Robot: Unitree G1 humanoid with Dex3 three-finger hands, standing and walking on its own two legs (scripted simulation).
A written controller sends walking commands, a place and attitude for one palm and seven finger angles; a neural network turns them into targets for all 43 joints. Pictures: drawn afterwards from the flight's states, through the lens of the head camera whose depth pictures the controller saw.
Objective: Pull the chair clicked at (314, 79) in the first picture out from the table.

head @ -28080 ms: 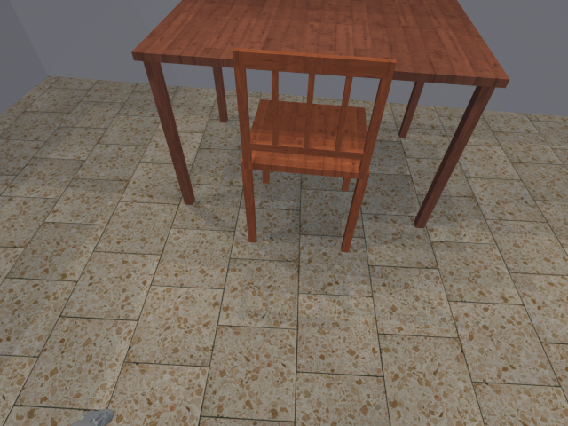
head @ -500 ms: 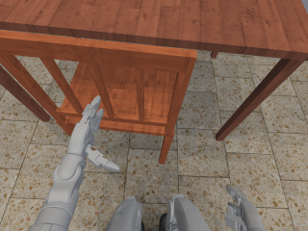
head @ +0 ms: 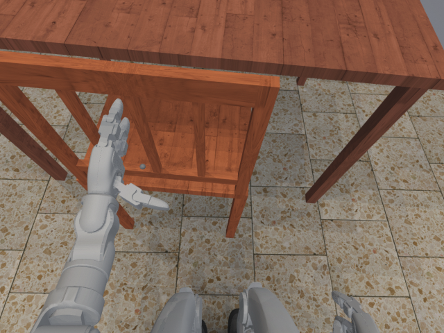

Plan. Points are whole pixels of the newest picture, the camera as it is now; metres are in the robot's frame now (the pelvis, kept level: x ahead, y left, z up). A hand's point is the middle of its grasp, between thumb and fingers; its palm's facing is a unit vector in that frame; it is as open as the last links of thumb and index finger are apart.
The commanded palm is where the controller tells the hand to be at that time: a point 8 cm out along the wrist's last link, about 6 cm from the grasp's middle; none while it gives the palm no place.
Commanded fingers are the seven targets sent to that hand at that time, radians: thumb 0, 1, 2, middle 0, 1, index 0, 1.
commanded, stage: push the fingers through the gap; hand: left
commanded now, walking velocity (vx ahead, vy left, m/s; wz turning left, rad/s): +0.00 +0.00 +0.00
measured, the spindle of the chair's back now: (146, 138) +0.46 +0.15 +0.01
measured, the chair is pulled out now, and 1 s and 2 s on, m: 0.00 0.00 0.00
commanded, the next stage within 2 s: hook a spindle and tug to test in 0.80 s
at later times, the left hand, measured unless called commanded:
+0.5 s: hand (158, 151) +0.44 +0.12 +0.01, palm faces -0.11 -0.99 -0.02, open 17.0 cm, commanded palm +0.42 +0.17 +0.02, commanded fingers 0.00 -0.50 0.30 -0.06 -0.08 -0.06 -0.08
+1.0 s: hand (157, 153) +0.43 +0.12 +0.02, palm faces -0.05 -1.00 -0.03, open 16.9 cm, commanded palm +0.41 +0.17 +0.02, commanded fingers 0.00 -0.50 0.30 -0.17 -0.41 -0.17 -0.41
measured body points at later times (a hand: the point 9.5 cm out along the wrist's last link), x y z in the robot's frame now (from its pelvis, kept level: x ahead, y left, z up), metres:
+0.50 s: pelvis +0.00 +0.01 +0.00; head +0.14 +0.02 +0.43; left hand +0.44 +0.18 +0.01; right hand +0.07 -0.25 -0.12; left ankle +0.01 +0.06 -0.63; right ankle +0.04 -0.08 -0.63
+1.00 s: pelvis +0.00 +0.00 +0.00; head +0.13 +0.02 +0.43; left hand +0.43 +0.18 +0.02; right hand +0.09 -0.25 -0.12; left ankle +0.01 +0.06 -0.63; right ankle +0.04 -0.08 -0.63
